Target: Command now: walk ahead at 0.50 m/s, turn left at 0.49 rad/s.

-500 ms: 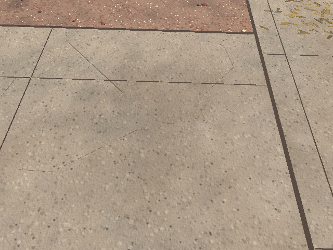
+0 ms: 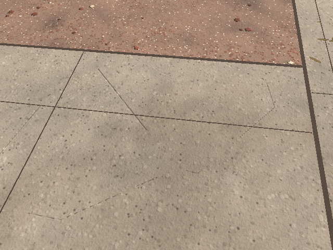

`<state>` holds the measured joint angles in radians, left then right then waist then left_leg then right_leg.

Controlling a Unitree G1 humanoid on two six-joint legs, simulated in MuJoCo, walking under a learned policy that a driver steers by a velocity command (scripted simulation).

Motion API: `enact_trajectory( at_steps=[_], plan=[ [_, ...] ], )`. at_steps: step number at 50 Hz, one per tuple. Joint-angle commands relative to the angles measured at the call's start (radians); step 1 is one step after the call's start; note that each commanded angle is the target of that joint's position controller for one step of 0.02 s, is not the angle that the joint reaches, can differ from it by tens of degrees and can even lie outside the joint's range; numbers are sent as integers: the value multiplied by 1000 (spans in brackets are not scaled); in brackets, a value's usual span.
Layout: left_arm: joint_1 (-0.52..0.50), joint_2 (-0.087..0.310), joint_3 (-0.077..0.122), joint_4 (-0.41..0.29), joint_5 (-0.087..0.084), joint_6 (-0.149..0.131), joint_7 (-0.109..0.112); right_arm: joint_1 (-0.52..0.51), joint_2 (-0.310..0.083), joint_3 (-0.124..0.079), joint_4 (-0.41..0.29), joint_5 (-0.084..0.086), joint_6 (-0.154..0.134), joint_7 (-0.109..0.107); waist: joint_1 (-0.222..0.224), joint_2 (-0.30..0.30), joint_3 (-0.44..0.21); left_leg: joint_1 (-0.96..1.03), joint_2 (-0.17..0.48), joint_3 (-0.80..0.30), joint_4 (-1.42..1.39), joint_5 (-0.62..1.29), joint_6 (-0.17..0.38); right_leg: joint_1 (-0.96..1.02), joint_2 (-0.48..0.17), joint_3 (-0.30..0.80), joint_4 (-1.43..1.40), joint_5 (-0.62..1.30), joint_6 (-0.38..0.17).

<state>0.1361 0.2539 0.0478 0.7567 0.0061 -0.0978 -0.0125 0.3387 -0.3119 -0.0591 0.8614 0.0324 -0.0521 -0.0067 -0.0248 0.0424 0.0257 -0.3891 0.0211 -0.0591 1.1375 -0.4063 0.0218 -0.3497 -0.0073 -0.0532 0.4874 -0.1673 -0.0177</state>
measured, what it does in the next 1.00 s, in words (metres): walks ahead, turning left: left foot, then right foot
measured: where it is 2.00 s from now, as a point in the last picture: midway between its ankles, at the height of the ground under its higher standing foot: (92, 145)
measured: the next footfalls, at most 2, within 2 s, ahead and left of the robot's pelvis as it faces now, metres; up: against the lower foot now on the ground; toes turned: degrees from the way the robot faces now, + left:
left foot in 0.40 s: +0.34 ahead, +0.18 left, +0.00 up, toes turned +17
right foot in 0.88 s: +0.68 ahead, +0.09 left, +0.00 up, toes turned +29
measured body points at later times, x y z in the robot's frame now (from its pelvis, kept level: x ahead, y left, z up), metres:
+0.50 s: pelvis +0.26 +0.08 -0.01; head +0.29 +0.10 +0.44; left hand +0.26 +0.38 -0.13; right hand +0.48 -0.14 -0.10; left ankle +0.30 +0.16 -0.73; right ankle +0.17 -0.11 -0.64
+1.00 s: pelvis +0.55 +0.13 +0.00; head +0.57 +0.13 +0.45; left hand +0.56 +0.44 -0.10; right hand +0.74 -0.09 -0.13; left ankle +0.38 +0.19 -0.65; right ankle +0.65 +0.07 -0.73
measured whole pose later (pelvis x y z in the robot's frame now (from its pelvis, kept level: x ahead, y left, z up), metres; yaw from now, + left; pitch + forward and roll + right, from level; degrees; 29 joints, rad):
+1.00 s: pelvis +0.55 +0.13 +0.00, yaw +29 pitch +1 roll -1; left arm 0.16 0.28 0.05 0.78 0.00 -0.11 -0.04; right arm 0.34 -0.29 -0.06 0.77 0.02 -0.04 -0.01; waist -0.02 0.03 0.01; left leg -0.34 -0.04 -0.10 1.14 -0.43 0.04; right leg -0.36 0.04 -0.02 0.50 -0.17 -0.05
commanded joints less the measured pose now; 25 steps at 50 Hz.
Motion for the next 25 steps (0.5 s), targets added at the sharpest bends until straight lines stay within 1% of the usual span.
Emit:
enact_trajectory(
  at_steps=[1,2,3,5,7,9,12,14,15,16,17,18,19,20,21,22,23,24,25],
  plan=[
    [55,99,30,-8,6,-11,4,-23,-73,-29,-94,0,3,1,37,-178,-42,-264,115,-47,33,102,-7,252,-266,272,-302,-9,-146],
    [48,103,33,0,5,-17,5,-26,-51,-26,-100,1,14,4,29,-167,-30,-255,121,-40,19,116,-13,225,-265,227,-324,38,-155],
    [45,113,38,8,4,-21,7,-38,-40,-25,-111,-1,23,4,23,-148,-17,-264,125,-39,-2,140,-19,212,-268,186,-341,79,-163],
    [53,136,47,26,6,-25,12,-75,-31,-23,-135,-7,33,5,22,-118,1,-300,129,-43,-77,207,-30,217,-273,121,-361,138,-173],
    [60,153,53,38,7,-21,17,-113,-25,-20,-151,-9,30,15,31,-106,9,-303,125,-30,-188,309,-32,237,-260,47,-369,176,-166],
    [68,170,57,46,4,-14,22,-174,-14,-14,-169,-9,24,29,52,-96,23,-276,114,5,-307,399,-25,247,-246,-24,-371,197,-152],
    [113,195,66,67,-7,0,26,-275,-6,-7,-209,-11,22,47,90,-80,53,-270,98,55,-424,425,-7,308,-262,-80,-363,210,-140],
    [137,209,72,82,-19,13,25,-317,-14,-8,-236,-10,24,56,97,-82,67,-281,89,74,-471,384,14,377,-283,-101,-334,246,-126],
    [142,218,75,86,-25,21,25,-326,-22,-11,-247,-11,26,60,92,-87,68,-276,77,89,-486,345,28,410,-292,-113,-306,304,-117],
    [137,231,79,87,-29,28,26,-320,-34,-17,-255,-13,27,63,77,-97,56,-243,55,111,-497,297,47,432,-295,-129,-257,433,-107],
    [130,247,84,85,-35,35,28,-291,-52,-27,-256,-14,31,64,52,-114,25,-182,21,142,-497,243,67,448,-294,-145,-184,608,-96],
    [121,260,87,83,-40,44,30,-214,-79,-43,-243,-13,34,63,3,-125,-26,-73,-21,172,-503,204,92,445,-284,-163,-58,761,-84],
    [105,254,84,78,-44,51,32,-65,-123,-72,-204,-9,36,55,-84,-106,-102,136,-72,188,-564,251,127,381,-249,-194,143,796,-55],
    [122,216,68,66,-21,47,35,110,-204,-110,-157,-5,47,35,-153,-21,-193,446,-16,46,-587,265,177,149,-209,-198,441,543,-6],
    [202,63,20,5,21,22,24,68,-319,-123,-164,4,40,27,-22,256,-249,736,238,-526,-691,95,356,-309,-1,-123,789,-373,59],
    [115,131,25,-4,-15,-18,11,91,-245,-96,-204,-7,19,36,-88,130,-382,787,314,-778,-841,-40,401,-414,23,125,902,-446,44],
    [19,182,39,-35,-53,-38,3,61,-185,-78,-192,-16,2,41,-101,73,-245,709,293,-644,-866,34,348,-499,-22,134,892,-347,20],
    [9,170,33,-35,-44,-51,7,10,-160,-70,-195,-13,-7,40,-62,14,-165,574,250,-520,-857,128,313,-470,-66,133,811,-259,4],
    [16,172,38,-21,-16,-52,15,-62,-127,-60,-206,-16,-9,37,-18,-19,-113,438,211,-423,-859,239,286,-399,-97,136,721,-203,9]
  ],
)
Keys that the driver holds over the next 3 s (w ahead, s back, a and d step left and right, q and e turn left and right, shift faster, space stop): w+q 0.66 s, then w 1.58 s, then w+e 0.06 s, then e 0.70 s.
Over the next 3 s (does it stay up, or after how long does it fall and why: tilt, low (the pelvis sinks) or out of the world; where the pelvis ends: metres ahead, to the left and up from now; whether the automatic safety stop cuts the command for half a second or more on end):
stays up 1.31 0.56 0.00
